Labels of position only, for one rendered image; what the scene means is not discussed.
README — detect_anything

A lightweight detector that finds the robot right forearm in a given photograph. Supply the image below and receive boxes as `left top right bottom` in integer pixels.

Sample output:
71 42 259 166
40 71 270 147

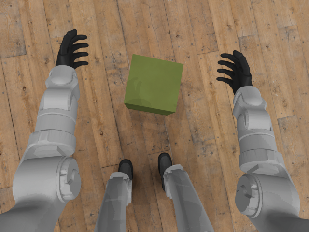
233 86 300 211

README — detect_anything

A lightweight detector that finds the robot right upper arm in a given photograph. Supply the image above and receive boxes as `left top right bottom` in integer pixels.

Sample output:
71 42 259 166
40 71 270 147
235 173 309 232

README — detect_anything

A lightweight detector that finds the left robot hand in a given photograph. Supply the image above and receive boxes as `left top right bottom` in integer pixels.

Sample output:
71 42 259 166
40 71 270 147
56 29 89 69

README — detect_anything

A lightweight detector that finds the robot left forearm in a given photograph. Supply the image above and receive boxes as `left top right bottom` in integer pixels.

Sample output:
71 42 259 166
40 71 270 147
13 65 80 200

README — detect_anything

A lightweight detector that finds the carton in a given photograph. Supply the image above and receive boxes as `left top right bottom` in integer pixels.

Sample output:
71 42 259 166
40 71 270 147
124 54 183 116

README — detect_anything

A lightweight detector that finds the robot left thigh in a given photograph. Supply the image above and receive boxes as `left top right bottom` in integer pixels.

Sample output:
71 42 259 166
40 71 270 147
94 177 132 232

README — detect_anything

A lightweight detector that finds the robot left upper arm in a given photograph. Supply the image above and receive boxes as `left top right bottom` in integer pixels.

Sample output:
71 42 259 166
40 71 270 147
0 155 82 232

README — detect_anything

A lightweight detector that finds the right robot hand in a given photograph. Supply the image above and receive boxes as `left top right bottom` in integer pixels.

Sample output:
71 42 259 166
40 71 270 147
216 50 253 95

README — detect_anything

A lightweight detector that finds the right robot shin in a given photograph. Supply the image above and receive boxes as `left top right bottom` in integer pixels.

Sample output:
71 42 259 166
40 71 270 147
164 164 188 175

